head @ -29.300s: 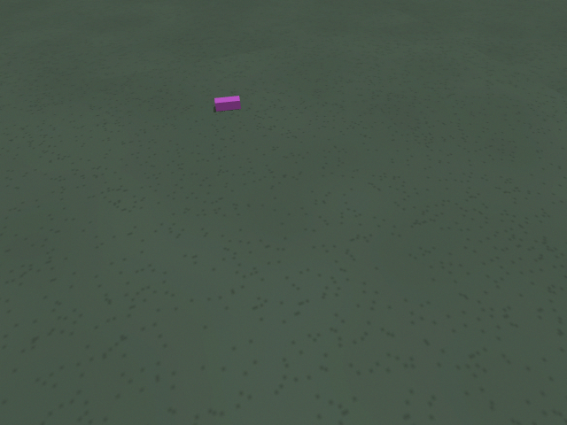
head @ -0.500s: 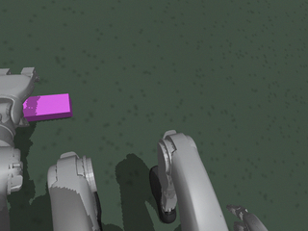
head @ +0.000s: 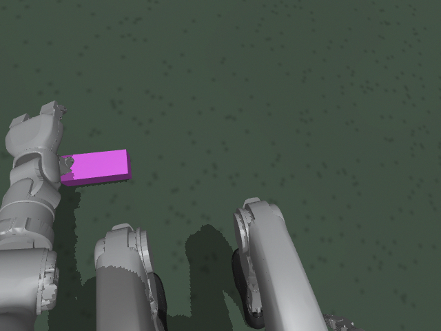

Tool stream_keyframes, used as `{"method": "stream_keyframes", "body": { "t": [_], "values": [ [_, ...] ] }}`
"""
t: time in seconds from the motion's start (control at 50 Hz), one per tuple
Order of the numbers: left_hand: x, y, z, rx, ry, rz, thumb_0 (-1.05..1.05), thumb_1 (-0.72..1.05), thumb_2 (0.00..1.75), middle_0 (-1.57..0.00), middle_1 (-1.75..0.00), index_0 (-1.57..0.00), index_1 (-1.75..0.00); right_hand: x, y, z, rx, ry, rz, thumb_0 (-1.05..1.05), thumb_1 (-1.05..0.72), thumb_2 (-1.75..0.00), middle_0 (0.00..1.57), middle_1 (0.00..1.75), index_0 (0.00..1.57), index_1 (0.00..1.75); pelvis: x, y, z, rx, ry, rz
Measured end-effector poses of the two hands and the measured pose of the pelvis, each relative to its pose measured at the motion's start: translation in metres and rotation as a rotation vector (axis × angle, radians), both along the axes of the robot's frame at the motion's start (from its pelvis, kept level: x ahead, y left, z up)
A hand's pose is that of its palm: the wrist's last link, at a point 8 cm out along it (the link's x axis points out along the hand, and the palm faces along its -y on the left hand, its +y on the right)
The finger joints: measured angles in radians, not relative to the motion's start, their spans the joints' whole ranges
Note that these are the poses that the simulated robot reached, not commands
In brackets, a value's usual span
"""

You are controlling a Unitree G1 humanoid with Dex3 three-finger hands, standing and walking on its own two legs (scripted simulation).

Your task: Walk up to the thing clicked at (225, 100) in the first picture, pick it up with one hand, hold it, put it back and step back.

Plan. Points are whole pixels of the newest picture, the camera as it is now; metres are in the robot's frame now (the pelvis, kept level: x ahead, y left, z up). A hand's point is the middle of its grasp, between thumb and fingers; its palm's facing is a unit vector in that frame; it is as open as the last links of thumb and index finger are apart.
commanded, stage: home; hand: left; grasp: from above
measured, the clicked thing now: (96, 167) +0.50 +0.25 -0.36
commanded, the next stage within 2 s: none
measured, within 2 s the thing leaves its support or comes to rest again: neither
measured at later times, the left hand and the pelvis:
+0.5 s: hand (13, 259) +0.28 +0.21 +0.08, palm faces -0.06 -0.89 -0.44, open 7.4 cm; pelvis +0.01 -0.01 +0.18, yaw +5 degrees
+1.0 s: hand out of the picture +0.22 +0.20 +0.27, palm faces +0.16 -0.96 -0.21, open 7.4 cm; pelvis +0.07 +0.00 +0.32, yaw +6 degrees
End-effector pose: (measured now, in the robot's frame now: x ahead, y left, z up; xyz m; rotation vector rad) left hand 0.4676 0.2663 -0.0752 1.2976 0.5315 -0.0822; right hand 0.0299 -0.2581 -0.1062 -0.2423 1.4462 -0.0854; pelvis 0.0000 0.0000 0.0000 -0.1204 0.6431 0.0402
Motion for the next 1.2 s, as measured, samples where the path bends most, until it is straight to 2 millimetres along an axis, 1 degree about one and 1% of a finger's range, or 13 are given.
{"method": "stream_keyframes", "body": {
  "t": [0.12, 0.2, 0.28, 0.34, 0.44, 0.54, 0.64, 0.82, 0.94, 1.0, 1.06, 1.12, 1.2],
  "values": [
    [-0.055, 0.003, 0.051, -0.191, 0.043, 0.080, 0.00, 0.54, 0.88, -0.22, -0.40, -0.21, -0.41, 0.053, -0.011, 0.042, -0.022, -0.139, 0.041, 0.00, -0.91, -0.89, 0.20, 0.30, 0.21, 0.30, -0.001, -0.001, 0.047, 0.014, -0.021, 0.011],
    [-0.095, 0.002, 0.082, -0.313, 0.043, 0.145, 0.00, 0.72, 0.89, -0.22, -0.35, -0.21, -0.35, 0.095, -0.014, 0.074, -0.045, -0.249, 0.086, 0.00, -0.91, -0.89, 0.20, 0.30, 0.20, 0.30, -0.003, -0.003, 0.076, 0.025, -0.048, 0.021],
    [-0.129, 0.001, 0.111, -0.414, 0.030, 0.231, 0.00, 0.81, 0.89, -0.21, -0.32, -0.21, -0.32, 0.136, -0.010, 0.108, -0.057, -0.375, 0.125, 0.00, -0.91, -0.89, 0.20, 0.30, 0.20, 0.30, -0.003, -0.005, 0.102, 0.035, -0.081, 0.031],
    [-0.151, -0.002, 0.133, -0.488, 0.023, 0.304, 0.00, 0.85, 0.89, -0.21, -0.31, -0.21, -0.31, 0.161, -0.002, 0.133, -0.056, -0.470, 0.139, 0.00, -0.91, -0.89, 0.20, 0.30, 0.20, 0.30, -0.002, -0.006, 0.122, 0.042, -0.108, 0.038],
    [-0.182, -0.009, 0.168, -0.623, 0.031, 0.430, 0.00, 0.88, 0.90, -0.21, -0.30, -0.21, -0.30, 0.188, 0.015, 0.177, -0.034, -0.594, 0.143, 0.00, -0.91, -0.89, 0.20, 0.30, 0.20, 0.30, 0.002, -0.008, 0.157, 0.053, -0.157, 0.047],
    [-0.206, -0.017, 0.207, -0.747, 0.040, 0.538, 0.01, 0.89, 0.90, -0.21, -0.30, -0.21, -0.30, 0.198, 0.032, 0.220, -0.013, -0.665, 0.132, 0.00, -0.91, -0.89, 0.20, 0.30, 0.21, 0.30, 0.011, -0.008, 0.193, 0.061, -0.207, 0.053],
    [-0.223, -0.021, 0.247, -0.837, 0.051, 0.633, 0.01, 0.89, 0.90, -0.21, -0.30, -0.21, -0.30, 0.195, 0.040, 0.260, -0.018, -0.684, 0.107, 0.01, -0.91, -0.89, 0.20, 0.30, 0.21, 0.30, 0.023, -0.007, 0.231, 0.067, -0.258, 0.061],
    [-0.245, -0.020, 0.317, -0.938, 0.045, 0.742, 0.01, 0.90, 0.90, -0.20, -0.30, -0.20, -0.30, 0.181, 0.036, 0.322, -0.079, -0.701, 0.058, 0.01, -0.91, -0.89, 0.20, 0.30, 0.21, 0.30, 0.049, -0.002, 0.289, 0.074, -0.353, 0.075],
    [-0.261, -0.019, 0.360, -0.956, 0.029, 0.744, 0.01, 0.90, 0.90, -0.20, -0.30, -0.20, -0.30, 0.186, 0.034, 0.355, -0.107, -0.755, 0.038, 0.01, -0.91, -0.89, 0.20, 0.30, 0.21, 0.30, 0.064, 0.003, 0.315, 0.080, -0.408, 0.078],
    [-0.268, -0.018, 0.375, -0.957, 0.021, 0.739, 0.01, 0.90, 0.90, -0.20, -0.30, -0.20, -0.30, 0.194, 0.034, 0.367, -0.108, -0.796, 0.040, 0.01, -0.91, -0.89, 0.20, 0.30, 0.21, 0.30, 0.069, 0.005, 0.323, 0.083, -0.429, 0.081],
    [-0.274, -0.017, 0.384, -0.961, 0.017, 0.741, 0.01, 0.90, 0.90, -0.20, -0.30, -0.20, -0.30, 0.204, 0.037, 0.376, -0.101, -0.838, 0.050, 0.01, -0.91, -0.89, 0.20, 0.30, 0.21, 0.30, 0.072, 0.006, 0.327, 0.086, -0.444, 0.085],
    [-0.278, -0.016, 0.387, -0.965, 0.017, 0.744, 0.01, 0.90, 0.90, -0.20, -0.30, -0.20, -0.30, 0.215, 0.041, 0.382, -0.091, -0.876, 0.066, 0.01, -0.91, -0.89, 0.20, 0.30, 0.21, 0.30, 0.074, 0.006, 0.329, 0.089, -0.455, 0.089],
    [-0.281, -0.017, 0.385, -0.970, 0.027, 0.751, 0.01, 0.90, 0.90, -0.20, -0.30, -0.20, -0.30, 0.227, 0.045, 0.387, -0.077, -0.913, 0.091, 0.01, -0.91, -0.89, 0.20, 0.30, 0.21, 0.30, 0.075, 0.005, 0.330, 0.092, -0.463, 0.093]
  ]
}}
